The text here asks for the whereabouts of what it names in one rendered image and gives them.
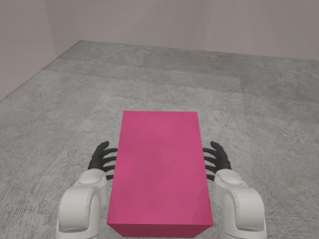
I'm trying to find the left robot hand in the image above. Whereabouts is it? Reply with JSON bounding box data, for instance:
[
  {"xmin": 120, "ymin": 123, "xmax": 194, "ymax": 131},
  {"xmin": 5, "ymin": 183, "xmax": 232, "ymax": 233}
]
[{"xmin": 88, "ymin": 141, "xmax": 118, "ymax": 180}]

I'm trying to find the right robot hand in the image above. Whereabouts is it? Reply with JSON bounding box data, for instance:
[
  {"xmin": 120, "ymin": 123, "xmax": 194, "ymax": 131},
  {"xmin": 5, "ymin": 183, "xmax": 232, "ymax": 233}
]
[{"xmin": 202, "ymin": 141, "xmax": 231, "ymax": 181}]

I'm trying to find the robot right forearm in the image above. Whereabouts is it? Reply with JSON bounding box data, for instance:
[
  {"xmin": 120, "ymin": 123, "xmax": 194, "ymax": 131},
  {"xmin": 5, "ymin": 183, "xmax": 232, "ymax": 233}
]
[{"xmin": 212, "ymin": 168, "xmax": 267, "ymax": 239}]

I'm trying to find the carton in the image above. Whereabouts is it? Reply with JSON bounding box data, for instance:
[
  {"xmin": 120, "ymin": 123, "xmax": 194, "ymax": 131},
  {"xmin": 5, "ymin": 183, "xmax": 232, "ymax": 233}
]
[{"xmin": 107, "ymin": 111, "xmax": 213, "ymax": 238}]

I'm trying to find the robot left forearm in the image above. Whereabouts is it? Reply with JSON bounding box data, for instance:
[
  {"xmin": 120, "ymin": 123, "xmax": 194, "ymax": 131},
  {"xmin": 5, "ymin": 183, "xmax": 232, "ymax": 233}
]
[{"xmin": 55, "ymin": 168, "xmax": 109, "ymax": 239}]

